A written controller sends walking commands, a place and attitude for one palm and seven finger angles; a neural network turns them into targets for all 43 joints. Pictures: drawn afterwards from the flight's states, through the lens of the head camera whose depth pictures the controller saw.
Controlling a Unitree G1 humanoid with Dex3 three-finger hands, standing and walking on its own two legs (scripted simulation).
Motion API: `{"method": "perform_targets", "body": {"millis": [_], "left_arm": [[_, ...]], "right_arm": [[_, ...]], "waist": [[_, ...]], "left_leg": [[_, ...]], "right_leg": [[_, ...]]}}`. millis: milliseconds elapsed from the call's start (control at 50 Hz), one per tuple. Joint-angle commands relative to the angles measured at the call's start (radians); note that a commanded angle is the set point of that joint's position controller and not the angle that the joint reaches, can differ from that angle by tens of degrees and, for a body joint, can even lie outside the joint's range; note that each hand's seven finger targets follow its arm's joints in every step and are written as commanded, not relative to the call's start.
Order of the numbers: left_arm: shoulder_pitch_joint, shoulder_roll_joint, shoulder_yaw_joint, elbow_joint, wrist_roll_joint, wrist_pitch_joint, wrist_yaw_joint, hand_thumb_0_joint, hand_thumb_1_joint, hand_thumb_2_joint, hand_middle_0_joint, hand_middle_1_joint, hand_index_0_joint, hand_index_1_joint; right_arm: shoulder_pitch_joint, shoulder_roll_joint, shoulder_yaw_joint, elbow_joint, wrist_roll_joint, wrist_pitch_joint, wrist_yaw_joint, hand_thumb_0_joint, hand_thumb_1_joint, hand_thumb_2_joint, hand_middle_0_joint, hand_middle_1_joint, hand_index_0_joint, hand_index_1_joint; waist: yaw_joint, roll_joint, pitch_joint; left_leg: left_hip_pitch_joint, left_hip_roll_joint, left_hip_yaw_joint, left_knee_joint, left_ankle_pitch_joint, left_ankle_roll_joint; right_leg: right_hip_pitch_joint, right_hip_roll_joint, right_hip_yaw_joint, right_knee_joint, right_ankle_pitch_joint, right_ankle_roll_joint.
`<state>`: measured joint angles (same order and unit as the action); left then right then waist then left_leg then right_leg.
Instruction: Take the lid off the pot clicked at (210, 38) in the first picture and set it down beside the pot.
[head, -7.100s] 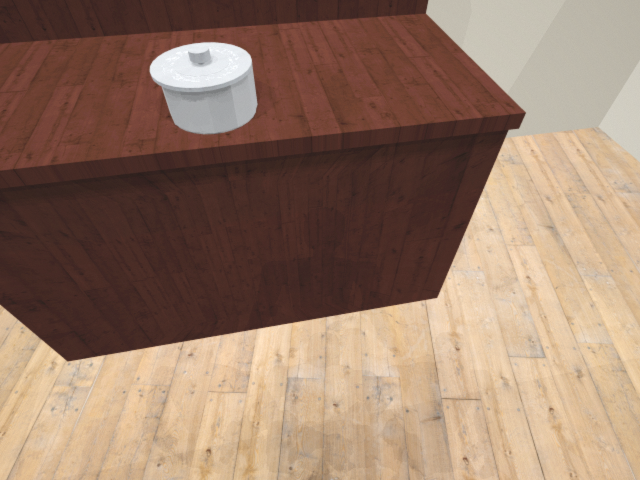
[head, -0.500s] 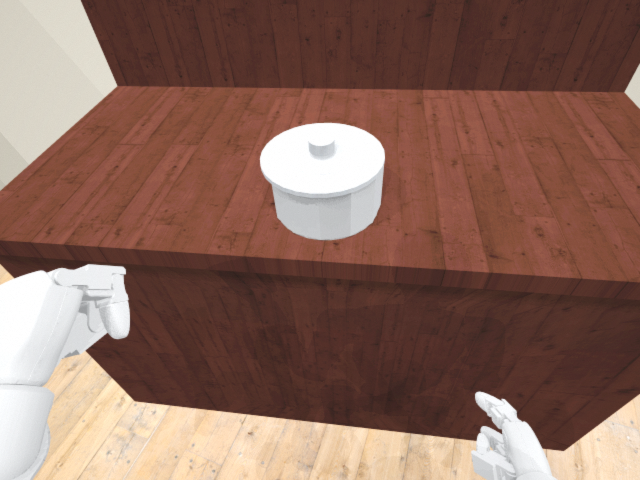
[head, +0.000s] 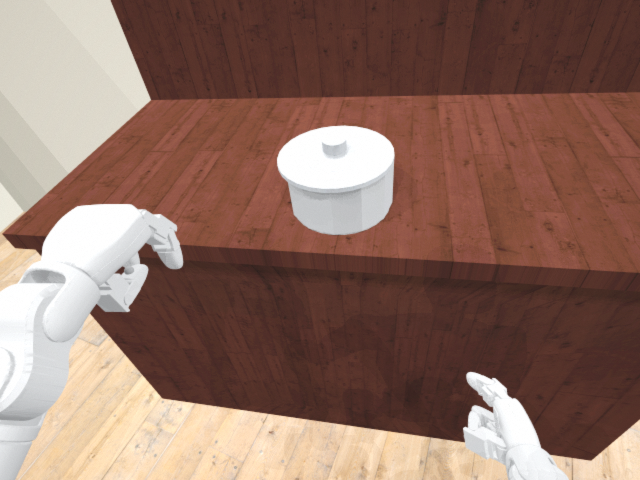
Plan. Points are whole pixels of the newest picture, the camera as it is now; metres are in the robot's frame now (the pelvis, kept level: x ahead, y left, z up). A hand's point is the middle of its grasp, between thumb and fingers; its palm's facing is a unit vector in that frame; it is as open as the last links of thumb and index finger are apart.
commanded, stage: reach forward and open the fingers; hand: left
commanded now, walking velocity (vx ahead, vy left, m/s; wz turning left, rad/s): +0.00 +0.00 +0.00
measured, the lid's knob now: (334, 144) +0.58 +0.07 +0.15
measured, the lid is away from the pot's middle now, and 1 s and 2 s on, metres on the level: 0.01 0.01 0.01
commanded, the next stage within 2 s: move the open hand above the knob in 0.44 s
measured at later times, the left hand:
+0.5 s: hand (132, 224) +0.30 +0.26 +0.21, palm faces +0.00 -0.01 -1.00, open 9.7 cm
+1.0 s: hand (201, 180) +0.38 +0.20 +0.22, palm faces -0.06 -0.01 -1.00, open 9.8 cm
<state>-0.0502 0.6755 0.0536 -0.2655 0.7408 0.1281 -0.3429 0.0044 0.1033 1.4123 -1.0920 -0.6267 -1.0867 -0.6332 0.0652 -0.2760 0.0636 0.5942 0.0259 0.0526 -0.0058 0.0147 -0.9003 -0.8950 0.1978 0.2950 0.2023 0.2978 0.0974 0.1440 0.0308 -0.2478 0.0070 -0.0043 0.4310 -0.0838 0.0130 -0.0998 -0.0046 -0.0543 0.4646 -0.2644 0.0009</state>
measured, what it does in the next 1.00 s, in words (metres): stands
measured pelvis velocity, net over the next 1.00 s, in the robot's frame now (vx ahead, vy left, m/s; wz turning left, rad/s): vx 0.00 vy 0.01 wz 0.00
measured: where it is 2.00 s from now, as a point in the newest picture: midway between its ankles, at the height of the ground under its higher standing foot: outside the picture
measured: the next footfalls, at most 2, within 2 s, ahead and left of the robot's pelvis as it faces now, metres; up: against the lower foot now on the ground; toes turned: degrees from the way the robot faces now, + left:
none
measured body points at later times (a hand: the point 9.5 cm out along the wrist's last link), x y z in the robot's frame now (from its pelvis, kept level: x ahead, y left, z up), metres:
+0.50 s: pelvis -0.01 +0.01 +0.00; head -0.03 -0.03 +0.45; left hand +0.30 +0.25 +0.27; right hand +0.21 -0.20 -0.09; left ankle +0.10 +0.11 -0.74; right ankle +0.00 -0.12 -0.74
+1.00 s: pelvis +0.00 +0.01 +0.00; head +0.00 -0.03 +0.45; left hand +0.38 +0.20 +0.27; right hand +0.21 -0.20 -0.10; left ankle +0.10 +0.11 -0.74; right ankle +0.00 -0.12 -0.74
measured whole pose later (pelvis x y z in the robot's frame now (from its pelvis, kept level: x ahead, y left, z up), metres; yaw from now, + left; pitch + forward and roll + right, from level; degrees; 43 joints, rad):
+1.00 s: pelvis +0.00 +0.01 +0.00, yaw +0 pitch -3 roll +0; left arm -0.69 0.58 -0.20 0.19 0.84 0.22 -0.45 0.00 -0.36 1.68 -0.90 -0.08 -0.90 -0.09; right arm 0.10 -0.28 0.06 0.62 0.05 0.06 0.01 0.01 -0.90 -0.90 0.20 0.29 0.20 0.30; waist 0.06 0.11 0.02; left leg -0.31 -0.02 0.01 0.44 -0.08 0.03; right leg -0.18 -0.03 -0.04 0.51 -0.29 0.01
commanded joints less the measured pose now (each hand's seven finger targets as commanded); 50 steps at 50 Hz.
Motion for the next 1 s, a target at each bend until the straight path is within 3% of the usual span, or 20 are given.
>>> {"method": "perform_targets", "body": {"millis": [0, 120, 180, 220, 280, 360, 380, 400, 480, 520, 580, 640, 700, 780, 820, 860, 880, 900, 940, 980], "left_arm": [[-0.327, 0.282, 0.190, -0.119, 0.011, -0.010, 0.003, 0.000, -0.192, 1.614, -0.974, -0.294, -0.974, -0.294], [-0.443, 0.291, 0.172, -0.051, 0.005, -0.027, -0.025, 0.000, -0.378, 1.740, -0.902, -0.081, -0.902, -0.081], [-0.466, 0.270, 0.159, -0.070, -0.002, -0.029, -0.028, 0.000, -0.375, 1.737, -0.896, -0.081, -0.896, -0.081], [-0.526, 0.294, 0.159, -0.024, 0.009, -0.032, -0.032, 0.000, -0.372, 1.722, -0.893, -0.081, -0.893, -0.081], [-0.517, 0.296, 0.176, 0.002, 0.009, -0.024, -0.033, 0.000, -0.369, 1.705, -0.889, -0.081, -0.889, -0.081], [-0.611, 0.285, 0.136, 0.038, 0.022, -0.019, -0.042, 0.000, -0.366, 1.689, -0.886, -0.081, -0.886, -0.081], [-0.575, 0.273, 0.145, 0.023, 0.018, -0.012, -0.041, 0.000, -0.365, 1.686, -0.885, -0.081, -0.885, -0.081], [-0.647, 0.282, 0.127, 0.017, 0.034, -0.014, -0.047, 0.000, -0.365, 1.684, -0.885, -0.081, -0.885, -0.081], [-0.667, 0.273, 0.129, 0.075, 0.027, 0.001, -0.048, 0.000, -0.364, 1.679, -0.884, -0.081, -0.884, -0.081], [-0.744, 0.291, 0.117, 0.071, 0.043, -0.003, -0.055, 0.000, -0.364, 1.678, -0.884, -0.081, -0.884, -0.081], [-0.735, 0.206, 0.053, 0.123, 0.037, 0.016, -0.063, 0.000, -0.364, 1.678, -0.884, -0.081, -0.884, -0.081], [-0.870, 0.188, -0.009, 0.113, 0.056, 0.022, -0.066, 0.000, -0.364, 1.678, -0.884, -0.081, -0.884, -0.081], [-0.958, 0.215, -0.003, 0.126, 0.082, 0.035, -0.063, 0.000, -0.364, 1.678, -0.884, -0.081, -0.884, -0.081], [-0.964, 0.173, -0.027, 0.211, 0.078, 0.058, -0.055, 0.000, -0.364, 1.678, -0.884, -0.081, -0.884, -0.081], [-1.019, 0.155, -0.060, 0.259, 0.094, 0.068, -0.060, 0.000, -0.364, 1.678, -0.884, -0.081, -0.884, -0.081], [-1.048, 0.144, -0.078, 0.296, 0.101, 0.078, -0.060, 0.000, -0.364, 1.678, -0.884, -0.081, -0.884, -0.081], [-1.021, 0.142, -0.063, 0.276, 0.094, 0.080, -0.059, 0.000, -0.364, 1.678, -0.884, -0.081, -0.884, -0.081], [-1.100, 0.117, -0.108, 0.234, 0.108, 0.080, -0.065, 0.000, -0.364, 1.678, -0.884, -0.081, -0.884, -0.081], [-1.105, 0.124, -0.103, 0.334, 0.115, 0.099, -0.063, 0.000, -0.364, 1.678, -0.884, -0.081, -0.884, -0.081], [-1.091, 0.155, -0.062, 0.332, 0.104, 0.105, -0.061, 0.000, -0.364, 1.678, -0.884, -0.081, -0.884, -0.081]], "right_arm": [[-0.186, -0.099, -0.047, -0.172, 0.003, -0.053, -0.004, 0.000, -0.900, -0.900, 0.200, 0.300, 0.200, 0.300], [-0.171, -0.108, -0.059, -0.171, 0.011, -0.060, -0.011, 0.000, -0.900, -0.900, 0.200, 0.300, 0.200, 0.300], [-0.176, -0.105, -0.063, -0.184, 0.016, -0.072, -0.008, 0.000, -0.900, -0.900, 0.200, 0.300, 0.200, 0.300], [-0.163, -0.108, -0.063, -0.168, 0.013, -0.070, -0.010, 0.000, -0.900, -0.900, 0.200, 0.300, 0.200, 0.300], [-0.161, -0.112, -0.068, -0.175, 0.016, -0.073, -0.006, 0.000, -0.900, -0.900, 0.200, 0.300, 0.200, 0.300], [-0.156, -0.110, -0.067, -0.165, 0.017, -0.069, -0.007, 0.000, -0.900, -0.900, 0.200, 0.300, 0.200, 0.300], [-0.159, -0.112, -0.068, -0.173, 0.021, -0.070, -0.001, 0.000, -0.900, -0.900, 0.200, 0.300, 0.200, 0.300], [-0.158, -0.109, -0.063, -0.167, 0.018, -0.068, 0.001, 0.000, -0.900, -0.900, 0.200, 0.300, 0.200, 0.300], [-0.151, -0.113, -0.065, -0.166, 0.024, -0.065, -0.003, 0.000, -0.900, -0.900, 0.200, 0.300, 0.200, 0.300], [-0.152, -0.110, -0.063, -0.159, 0.021, -0.063, -0.003, 0.000, -0.900, -0.900, 0.200, 0.300, 0.200, 0.300], [-0.145, -0.110, -0.062, -0.163, 0.028, -0.063, -0.001, 0.000, -0.900, -0.900, 0.200, 0.300, 0.200, 0.300], [-0.153, -0.106, -0.058, -0.158, 0.026, -0.064, -0.006, 0.000, -0.900, -0.900, 0.200, 0.300, 0.200, 0.300], [-0.146, -0.106, -0.055, -0.145, 0.022, -0.067, -0.004, 0.000, -0.900, -0.900, 0.200, 0.300, 0.200, 0.300], [-0.137, -0.109, -0.057, -0.136, 0.026, -0.057, 0.000, 0.000, -0.900, -0.900, 0.200, 0.300, 0.200, 0.300], [-0.135, -0.106, -0.056, -0.127, 0.025, -0.049, 0.002, 0.000, -0.900, -0.900, 0.200, 0.300, 0.200, 0.300], [-0.134, -0.109, -0.054, -0.126, 0.026, -0.042, 0.002, 0.000, -0.900, -0.900, 0.200, 0.300, 0.200, 0.300], [-0.133, -0.111, -0.058, -0.137, 0.028, -0.041, 0.007, 0.000, -0.900, -0.900, 0.200, 0.300, 0.200, 0.300], [-0.144, -0.103, -0.052, -0.143, 0.029, -0.043, 0.013, 0.000, -0.900, -0.900, 0.200, 0.300, 0.200, 0.300], [-0.127, -0.110, -0.056, -0.127, 0.027, -0.035, 0.007, 0.000, -0.900, -0.900, 0.200, 0.300, 0.200, 0.300], [-0.120, -0.119, -0.061, -0.133, 0.027, -0.030, 0.009, 0.000, -0.900, -0.900, 0.200, 0.300, 0.200, 0.300]], "waist": [[-0.001, -0.078, -0.211], [-0.009, -0.091, -0.174], [-0.014, -0.019, -0.196], [-0.008, -0.073, -0.193], [-0.006, -0.040, -0.202], [-0.006, -0.060, -0.203], [-0.008, -0.027, -0.217], [-0.008, -0.065, -0.249], [-0.016, -0.056, -0.211], [-0.012, -0.079, -0.239], [-0.028, -0.068, -0.223], [-0.034, -0.079, -0.234], [-0.030, -0.067, -0.316], [-0.038, -0.050, -0.281], [-0.038, -0.110, -0.280], [-0.039, -0.107, -0.274], [-0.038, -0.090, -0.302], [-0.037, -0.087, -0.356], [-0.045, -0.120, -0.305], [-0.040, -0.103, -0.337]], "left_leg": [[0.165, -0.057, 0.020, -0.058, -0.045, 0.018], [0.161, -0.052, 0.020, -0.073, -0.110, 0.021], [0.181, -0.050, 0.005, -0.077, -0.121, 0.020], [0.165, -0.050, 0.007, -0.084, -0.129, 0.020], [0.169, -0.047, -0.003, -0.083, -0.131, 0.019], [0.155, -0.047, -0.005, -0.096, -0.168, 0.018], [0.170, -0.041, -0.011, -0.090, -0.154, 0.016], [0.168, -0.046, -0.012, -0.095, -0.151, 0.017], [0.163, -0.038, -0.020, -0.092, -0.173, 0.015], [0.163, -0.041, -0.015, -0.093, -0.172, 0.017], [0.172, -0.038, -0.025, -0.086, -0.181, 0.016], [0.166, -0.043, -0.027, -0.097, -0.217, 0.017], [0.196, -0.050, -0.031, -0.079, -0.161, 0.017], [0.194, -0.042, -0.037, -0.074, -0.162, 0.013], [0.175, -0.044, -0.027, -0.077, -0.158, 0.015], [0.167, -0.051, -0.017, -0.071, -0.146, 0.017], [0.191, -0.048, -0.021, -0.054, -0.104, 0.017], [0.204, -0.057, -0.019, -0.058, -0.087, 0.018], [0.185, -0.052, -0.015, -0.056, -0.097, 0.021], [0.199, -0.058, -0.009, -0.032, -0.039, 0.025]], "right_leg": [[-0.097, 0.033, 0.011, -0.127, 0.009, -0.008], [-0.139, 0.034, 0.011, -0.142, -0.067, -0.004], [-0.143, 0.048, 0.013, -0.131, -0.068, -0.012], [-0.140, 0.036, 0.009, -0.129, -0.079, -0.009], [-0.145, 0.050, 0.009, -0.121, -0.073, -0.016], [-0.152, 0.039, 0.007, -0.111, -0.095, -0.015], [-0.151, 0.052, 0.007, -0.104, -0.077, -0.020], [-0.134, 0.037, 0.004, -0.102, -0.073, -0.020], [-0.168, 0.053, 0.001, -0.096, -0.082, -0.022], [-0.157, 0.040, 0.002, -0.095, -0.087, -0.020], [-0.185, 0.053, -0.003, -0.084, -0.075, -0.024], [-0.187, 0.039, -0.002, -0.082, -0.097, -0.022], [-0.164, 0.037, 0.001, -0.073, -0.060, -0.030], [-0.191, 0.049, -0.002, -0.063, -0.056, -0.037], [-0.188, 0.037, -0.003, -0.068, -0.060, -0.033], [-0.188, 0.034, -0.001, -0.070, -0.055, -0.033], [-0.179, 0.044, -0.003, -0.060, -0.026, -0.038], [-0.159, 0.033, 0.000, -0.058, -0.012, -0.037], [-0.187, 0.036, -0.002, -0.061, -0.020, -0.035], [-0.161, 0.040, 0.005, -0.056, 0.031, -0.038]]}}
